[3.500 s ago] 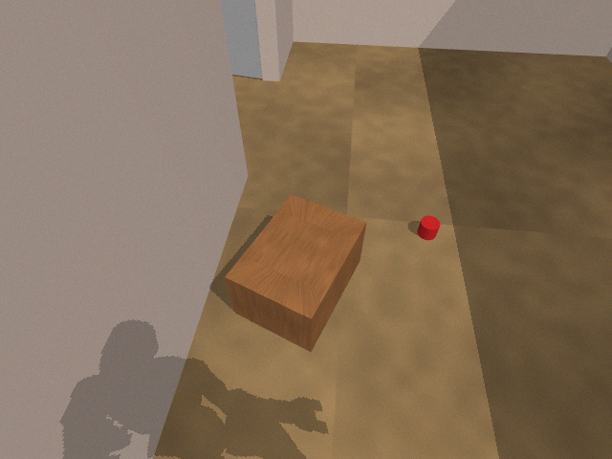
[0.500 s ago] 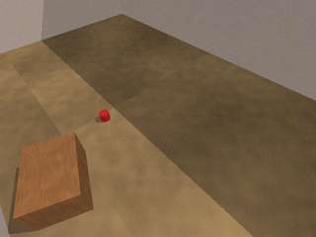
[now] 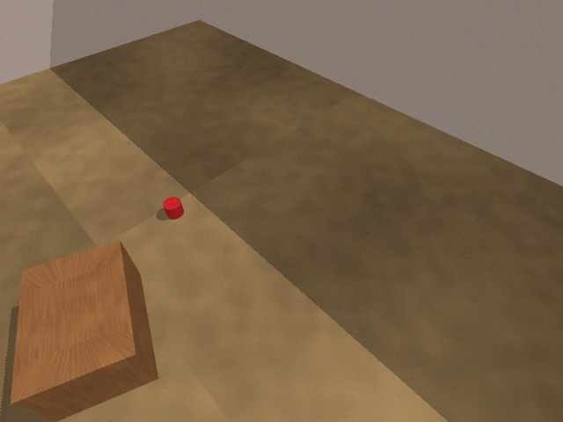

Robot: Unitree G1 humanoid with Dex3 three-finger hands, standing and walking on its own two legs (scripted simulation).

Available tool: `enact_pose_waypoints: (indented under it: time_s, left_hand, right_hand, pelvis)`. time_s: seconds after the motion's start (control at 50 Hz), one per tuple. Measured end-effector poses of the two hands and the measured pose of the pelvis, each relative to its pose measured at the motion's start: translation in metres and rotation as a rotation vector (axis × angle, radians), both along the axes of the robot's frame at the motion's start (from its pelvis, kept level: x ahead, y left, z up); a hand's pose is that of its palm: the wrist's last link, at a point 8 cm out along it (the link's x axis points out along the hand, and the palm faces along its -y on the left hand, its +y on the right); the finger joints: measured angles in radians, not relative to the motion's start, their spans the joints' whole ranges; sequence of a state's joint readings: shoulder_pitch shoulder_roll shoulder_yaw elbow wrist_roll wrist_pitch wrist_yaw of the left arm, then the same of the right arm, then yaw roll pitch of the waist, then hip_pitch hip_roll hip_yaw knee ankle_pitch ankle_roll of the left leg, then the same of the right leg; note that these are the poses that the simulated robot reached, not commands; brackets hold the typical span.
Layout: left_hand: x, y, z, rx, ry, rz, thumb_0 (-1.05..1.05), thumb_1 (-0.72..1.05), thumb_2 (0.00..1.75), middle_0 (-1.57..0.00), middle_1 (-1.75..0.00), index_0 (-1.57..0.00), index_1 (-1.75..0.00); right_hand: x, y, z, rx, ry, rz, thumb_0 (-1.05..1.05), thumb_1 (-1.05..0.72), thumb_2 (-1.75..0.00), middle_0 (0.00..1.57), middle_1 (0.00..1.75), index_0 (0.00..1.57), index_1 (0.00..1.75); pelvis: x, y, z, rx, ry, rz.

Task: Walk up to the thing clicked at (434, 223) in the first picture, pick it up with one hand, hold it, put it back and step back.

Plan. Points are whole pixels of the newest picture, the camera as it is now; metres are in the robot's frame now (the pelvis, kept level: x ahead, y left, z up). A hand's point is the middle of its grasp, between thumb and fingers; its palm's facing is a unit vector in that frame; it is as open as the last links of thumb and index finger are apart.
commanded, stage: stand
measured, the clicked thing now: (173, 208) +1.15 +0.50 -0.74
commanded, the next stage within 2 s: none
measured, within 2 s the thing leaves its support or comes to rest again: neither
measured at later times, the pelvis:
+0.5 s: pelvis -0.01 +0.00 +0.00, yaw +1 degrees
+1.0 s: pelvis +0.00 +0.00 +0.00, yaw +2 degrees
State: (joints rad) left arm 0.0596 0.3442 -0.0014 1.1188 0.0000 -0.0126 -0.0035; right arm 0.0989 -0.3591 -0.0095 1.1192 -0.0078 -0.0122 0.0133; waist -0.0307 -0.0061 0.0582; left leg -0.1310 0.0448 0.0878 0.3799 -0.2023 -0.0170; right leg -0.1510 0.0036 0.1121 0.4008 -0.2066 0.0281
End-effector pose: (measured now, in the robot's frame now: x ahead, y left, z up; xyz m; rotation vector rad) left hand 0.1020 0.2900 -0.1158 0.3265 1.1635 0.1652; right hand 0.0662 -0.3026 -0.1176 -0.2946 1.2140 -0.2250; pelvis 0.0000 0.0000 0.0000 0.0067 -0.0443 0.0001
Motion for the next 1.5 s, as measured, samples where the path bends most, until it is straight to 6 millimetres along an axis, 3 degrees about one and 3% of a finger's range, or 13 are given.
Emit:
enact_pose_waypoints:
  time_s: [0.26,0.58,1.08,1.5]
  left_hand:
    - [-0.027,0.009,0.000,0.007,0.038,0.038,0.00,0.91,0.90,-0.20,-0.30,-0.21,-0.29]
    - [-0.059,0.013,-0.002,0.012,0.095,0.069,0.00,0.91,0.90,-0.20,-0.30,-0.21,-0.29]
    - [-0.035,0.011,0.000,0.006,0.043,0.050,0.00,0.91,0.90,-0.20,-0.30,-0.21,-0.29]
    - [-0.043,0.015,-0.002,0.008,0.061,0.063,0.00,0.91,0.90,-0.20,-0.30,-0.21,-0.29]
  right_hand:
    - [0.011,0.005,0.004,0.001,-0.014,0.027,0.00,-0.91,-0.90,0.21,0.30,0.20,0.30]
    - [0.004,0.011,-0.001,0.015,0.019,0.038,0.00,-0.91,-0.90,0.21,0.30,0.20,0.30]
    - [0.010,0.009,0.002,0.003,0.014,0.038,0.00,-0.91,-0.90,0.21,0.30,0.20,0.30]
    - [0.014,0.012,0.003,0.002,0.018,0.045,0.00,-0.91,-0.90,0.21,0.30,0.20,0.30]
  pelvis:
    - [-0.005,0.003,0.003,-0.004,-0.006,0.016]
    - [-0.008,0.004,0.003,-0.002,0.000,0.026]
    - [0.000,0.005,0.003,-0.004,0.002,0.035]
    - [0.001,0.007,0.003,-0.006,0.001,0.040]
